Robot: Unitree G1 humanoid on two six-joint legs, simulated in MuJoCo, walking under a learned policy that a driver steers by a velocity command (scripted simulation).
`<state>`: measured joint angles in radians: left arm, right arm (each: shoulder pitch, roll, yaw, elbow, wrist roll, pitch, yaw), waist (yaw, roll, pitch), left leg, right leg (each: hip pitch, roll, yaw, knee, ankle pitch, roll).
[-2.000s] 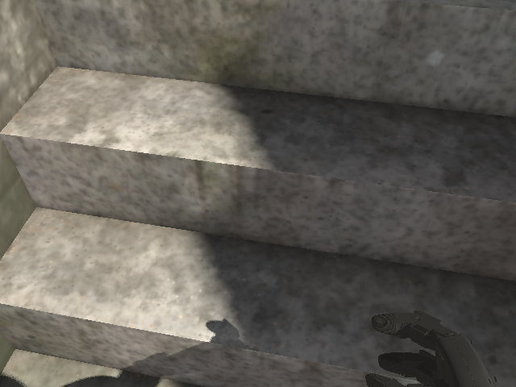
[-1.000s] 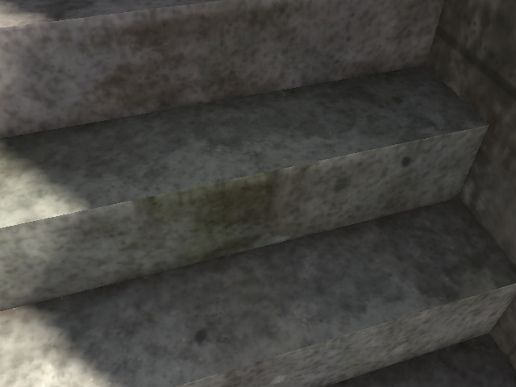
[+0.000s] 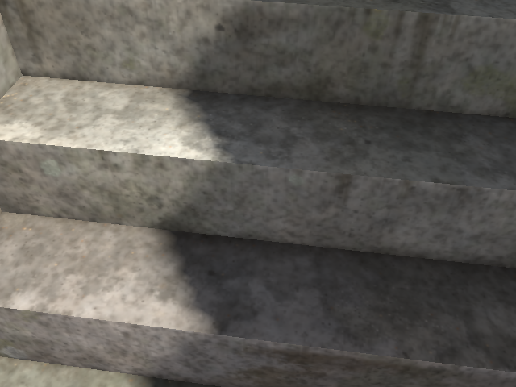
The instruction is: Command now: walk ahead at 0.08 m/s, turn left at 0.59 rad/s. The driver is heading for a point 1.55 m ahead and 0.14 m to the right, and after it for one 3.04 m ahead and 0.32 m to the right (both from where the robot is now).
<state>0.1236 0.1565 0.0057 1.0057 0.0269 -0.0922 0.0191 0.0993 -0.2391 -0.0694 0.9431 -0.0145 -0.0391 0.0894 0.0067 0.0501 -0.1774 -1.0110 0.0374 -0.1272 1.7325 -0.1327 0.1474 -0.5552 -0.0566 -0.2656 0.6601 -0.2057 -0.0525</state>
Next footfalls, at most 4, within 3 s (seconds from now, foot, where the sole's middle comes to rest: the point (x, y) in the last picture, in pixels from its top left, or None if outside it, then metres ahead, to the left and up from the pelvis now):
0.20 left None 0.13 0.14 -0.74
1.26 left None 0.16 0.15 -0.74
1.70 right None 0.38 0.01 -0.53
2.16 left None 0.37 0.29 -0.53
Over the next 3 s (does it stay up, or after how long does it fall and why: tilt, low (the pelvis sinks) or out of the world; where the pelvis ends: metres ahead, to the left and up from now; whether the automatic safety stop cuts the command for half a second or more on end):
stays up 0.66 0.22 0.46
